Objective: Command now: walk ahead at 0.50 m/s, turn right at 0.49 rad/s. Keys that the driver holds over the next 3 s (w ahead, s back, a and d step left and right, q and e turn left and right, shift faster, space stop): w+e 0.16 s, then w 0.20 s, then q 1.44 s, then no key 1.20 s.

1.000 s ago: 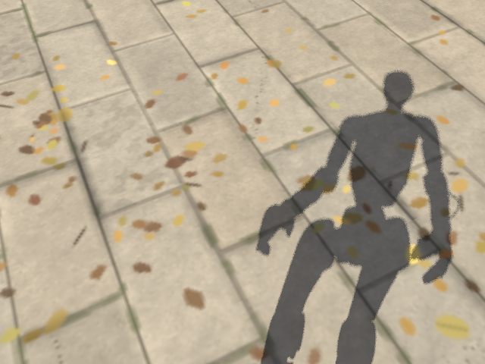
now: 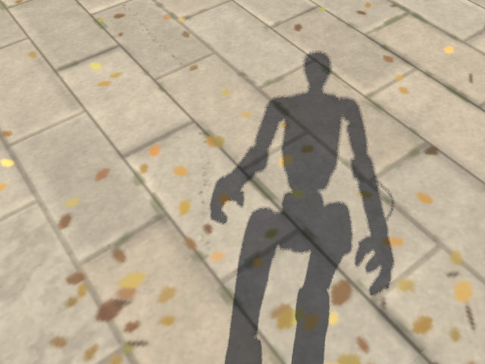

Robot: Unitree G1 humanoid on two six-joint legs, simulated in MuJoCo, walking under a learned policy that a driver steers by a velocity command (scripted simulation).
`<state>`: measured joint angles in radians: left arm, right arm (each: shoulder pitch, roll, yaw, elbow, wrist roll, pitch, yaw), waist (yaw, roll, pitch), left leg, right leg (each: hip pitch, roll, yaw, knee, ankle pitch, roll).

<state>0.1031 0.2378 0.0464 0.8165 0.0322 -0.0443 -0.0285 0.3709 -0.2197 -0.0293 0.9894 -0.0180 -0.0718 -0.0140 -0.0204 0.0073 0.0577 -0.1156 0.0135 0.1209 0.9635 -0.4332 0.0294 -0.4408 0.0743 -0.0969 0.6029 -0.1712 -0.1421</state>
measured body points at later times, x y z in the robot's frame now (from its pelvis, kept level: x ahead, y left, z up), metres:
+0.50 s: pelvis +0.28 +0.02 +0.01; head +0.32 +0.02 +0.45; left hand +0.29 +0.29 -0.13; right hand +0.44 -0.24 -0.09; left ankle +0.40 +0.08 -0.72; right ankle +0.09 -0.05 -0.69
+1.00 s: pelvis +0.36 +0.00 +0.02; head +0.38 -0.01 +0.47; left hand +0.48 +0.27 -0.09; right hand +0.44 -0.28 -0.11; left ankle +0.41 +0.08 -0.72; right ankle +0.38 -0.12 -0.70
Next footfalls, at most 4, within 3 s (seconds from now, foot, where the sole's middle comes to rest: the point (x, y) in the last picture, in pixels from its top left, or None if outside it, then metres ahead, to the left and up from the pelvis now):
0.48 left None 0.44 0.08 -0.76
1.02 right None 0.42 -0.11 -0.76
1.52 left None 0.32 0.09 -0.76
2.08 right None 0.44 -0.06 -0.75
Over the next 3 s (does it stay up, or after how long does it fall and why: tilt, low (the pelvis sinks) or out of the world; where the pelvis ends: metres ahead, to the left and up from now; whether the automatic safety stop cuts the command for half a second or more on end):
stays up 0.33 0.00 0.03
